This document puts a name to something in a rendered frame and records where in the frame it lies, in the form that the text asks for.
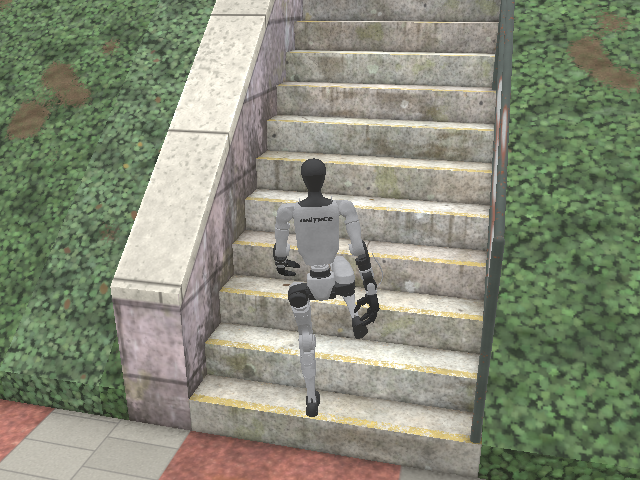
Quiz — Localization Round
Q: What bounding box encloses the robot left hand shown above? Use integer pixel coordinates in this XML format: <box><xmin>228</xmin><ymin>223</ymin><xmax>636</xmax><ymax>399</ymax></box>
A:
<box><xmin>276</xmin><ymin>259</ymin><xmax>300</xmax><ymax>276</ymax></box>

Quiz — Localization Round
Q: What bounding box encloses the robot right thigh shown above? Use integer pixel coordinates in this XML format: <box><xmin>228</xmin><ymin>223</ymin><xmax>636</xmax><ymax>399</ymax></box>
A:
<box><xmin>330</xmin><ymin>256</ymin><xmax>356</xmax><ymax>297</ymax></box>

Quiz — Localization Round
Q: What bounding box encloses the robot right hand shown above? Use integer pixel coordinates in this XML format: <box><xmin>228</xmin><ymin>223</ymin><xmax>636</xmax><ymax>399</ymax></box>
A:
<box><xmin>354</xmin><ymin>294</ymin><xmax>380</xmax><ymax>326</ymax></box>

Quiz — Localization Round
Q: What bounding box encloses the left robot forearm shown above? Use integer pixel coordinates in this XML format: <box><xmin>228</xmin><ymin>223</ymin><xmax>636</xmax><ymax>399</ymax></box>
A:
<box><xmin>273</xmin><ymin>243</ymin><xmax>287</xmax><ymax>268</ymax></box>

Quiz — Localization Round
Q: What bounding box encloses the robot left upper arm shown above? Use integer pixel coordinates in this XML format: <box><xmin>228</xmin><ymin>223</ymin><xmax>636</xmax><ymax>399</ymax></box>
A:
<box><xmin>275</xmin><ymin>203</ymin><xmax>295</xmax><ymax>257</ymax></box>

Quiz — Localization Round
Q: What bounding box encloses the right robot forearm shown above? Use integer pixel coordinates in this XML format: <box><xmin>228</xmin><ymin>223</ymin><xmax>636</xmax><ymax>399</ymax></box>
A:
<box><xmin>355</xmin><ymin>240</ymin><xmax>377</xmax><ymax>295</ymax></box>

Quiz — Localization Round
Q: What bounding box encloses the robot right upper arm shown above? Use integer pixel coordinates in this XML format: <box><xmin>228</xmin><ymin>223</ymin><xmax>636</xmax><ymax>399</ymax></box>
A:
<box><xmin>336</xmin><ymin>200</ymin><xmax>365</xmax><ymax>256</ymax></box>

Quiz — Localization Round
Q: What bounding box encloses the right robot foot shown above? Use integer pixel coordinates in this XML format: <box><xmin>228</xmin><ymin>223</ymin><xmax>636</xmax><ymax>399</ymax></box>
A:
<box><xmin>352</xmin><ymin>316</ymin><xmax>368</xmax><ymax>339</ymax></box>

